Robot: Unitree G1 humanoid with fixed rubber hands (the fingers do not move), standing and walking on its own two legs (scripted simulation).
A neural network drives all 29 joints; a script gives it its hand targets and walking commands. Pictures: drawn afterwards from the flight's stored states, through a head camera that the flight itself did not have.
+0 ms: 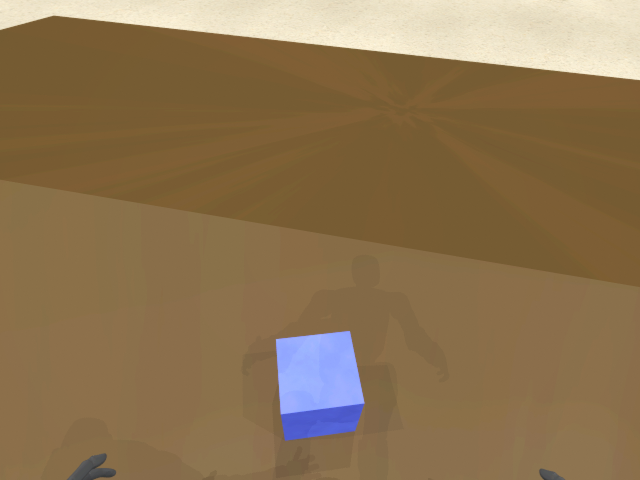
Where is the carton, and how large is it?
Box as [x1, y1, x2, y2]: [276, 331, 363, 440]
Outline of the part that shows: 349,331 276,339 280,409 285,440 351,431 355,429 363,405 363,398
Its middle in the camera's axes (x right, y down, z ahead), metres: +0.00 +0.44 +1.12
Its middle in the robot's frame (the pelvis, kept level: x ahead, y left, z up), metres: +0.46 +0.01 -0.66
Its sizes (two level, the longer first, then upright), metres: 0.210 0.200 0.250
